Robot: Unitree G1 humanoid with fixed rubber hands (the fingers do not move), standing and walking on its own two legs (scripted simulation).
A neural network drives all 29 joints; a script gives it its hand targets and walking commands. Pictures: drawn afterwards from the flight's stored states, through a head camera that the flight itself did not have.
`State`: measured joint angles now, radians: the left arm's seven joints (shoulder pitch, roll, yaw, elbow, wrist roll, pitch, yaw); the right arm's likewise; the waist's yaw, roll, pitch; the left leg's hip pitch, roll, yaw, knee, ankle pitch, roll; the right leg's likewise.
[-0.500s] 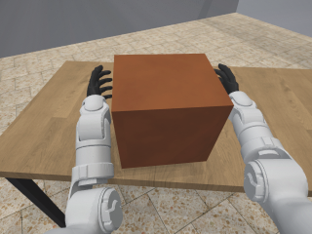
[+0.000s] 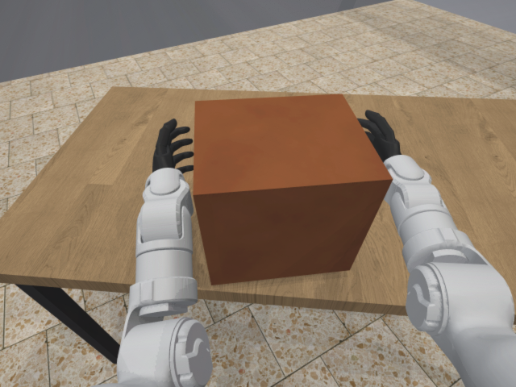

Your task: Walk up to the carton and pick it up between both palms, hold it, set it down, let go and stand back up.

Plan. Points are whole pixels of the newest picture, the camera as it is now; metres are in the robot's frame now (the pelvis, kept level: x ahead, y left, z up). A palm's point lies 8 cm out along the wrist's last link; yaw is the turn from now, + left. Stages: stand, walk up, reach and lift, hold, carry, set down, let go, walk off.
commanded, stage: set down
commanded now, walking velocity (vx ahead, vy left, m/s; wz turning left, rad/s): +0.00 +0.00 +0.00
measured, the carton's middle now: (276, 190) +0.41 +0.00 +0.09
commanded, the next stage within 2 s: none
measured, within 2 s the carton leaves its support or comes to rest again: neither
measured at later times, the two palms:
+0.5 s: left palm (171, 184) +0.38 +0.16 +0.14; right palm (379, 168) +0.43 -0.17 +0.13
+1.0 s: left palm (169, 189) +0.37 +0.17 +0.13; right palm (378, 168) +0.43 -0.17 +0.13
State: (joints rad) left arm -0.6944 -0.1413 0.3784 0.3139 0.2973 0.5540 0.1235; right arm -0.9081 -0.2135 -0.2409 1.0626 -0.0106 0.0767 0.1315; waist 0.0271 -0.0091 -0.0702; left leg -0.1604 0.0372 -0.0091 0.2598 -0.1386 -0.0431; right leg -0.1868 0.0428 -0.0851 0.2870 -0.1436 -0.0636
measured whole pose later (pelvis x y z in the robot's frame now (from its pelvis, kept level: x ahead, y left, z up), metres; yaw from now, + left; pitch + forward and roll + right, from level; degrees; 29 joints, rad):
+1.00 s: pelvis +0.00 +0.01 +0.00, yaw -1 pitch +4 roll +1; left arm -0.62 -0.20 0.40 0.35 0.33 0.40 0.12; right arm -0.85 -0.19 -0.37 1.05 -0.15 -0.02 0.19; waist 0.06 -0.02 -0.07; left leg -0.17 0.03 0.01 0.25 -0.14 -0.04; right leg -0.21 0.04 -0.07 0.28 -0.14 -0.06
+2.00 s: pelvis +0.01 +0.01 +0.00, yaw -2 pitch +5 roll +0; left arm -0.60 -0.13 0.28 0.45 0.23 0.29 0.18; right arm -0.83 -0.24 -0.29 1.10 -0.08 -0.06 0.20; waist 0.09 -0.02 -0.08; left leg -0.21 0.04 0.03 0.28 -0.16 -0.03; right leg -0.25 0.04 -0.05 0.30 -0.15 -0.06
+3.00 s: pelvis -0.01 +0.01 +0.00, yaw -4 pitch +11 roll +0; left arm -0.75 0.11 0.19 0.32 -0.08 0.61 0.22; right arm -1.00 -0.64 0.06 1.01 0.43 0.24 0.22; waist 0.12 0.02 -0.15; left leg -0.37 0.05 0.05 0.35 -0.16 -0.03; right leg -0.39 0.06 -0.03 0.30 -0.11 -0.06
